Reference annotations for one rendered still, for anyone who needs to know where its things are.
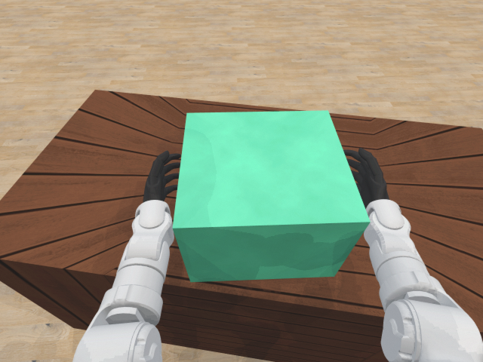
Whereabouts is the robot right hand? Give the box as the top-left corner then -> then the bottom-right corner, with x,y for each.
343,148 -> 389,209

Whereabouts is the robot left upper arm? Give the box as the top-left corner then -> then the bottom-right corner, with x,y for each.
74,321 -> 162,362

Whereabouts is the robot right forearm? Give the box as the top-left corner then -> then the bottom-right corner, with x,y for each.
364,199 -> 483,351

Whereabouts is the carton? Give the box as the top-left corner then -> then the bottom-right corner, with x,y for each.
173,110 -> 371,282

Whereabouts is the pedestal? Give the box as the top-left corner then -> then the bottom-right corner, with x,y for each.
0,90 -> 483,362

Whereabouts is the robot left forearm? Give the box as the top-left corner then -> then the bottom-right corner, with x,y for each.
72,200 -> 174,362

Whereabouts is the robot left hand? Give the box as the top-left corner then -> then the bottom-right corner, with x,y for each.
143,151 -> 181,202

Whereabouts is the robot right upper arm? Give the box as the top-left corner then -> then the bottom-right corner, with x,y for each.
381,299 -> 483,362

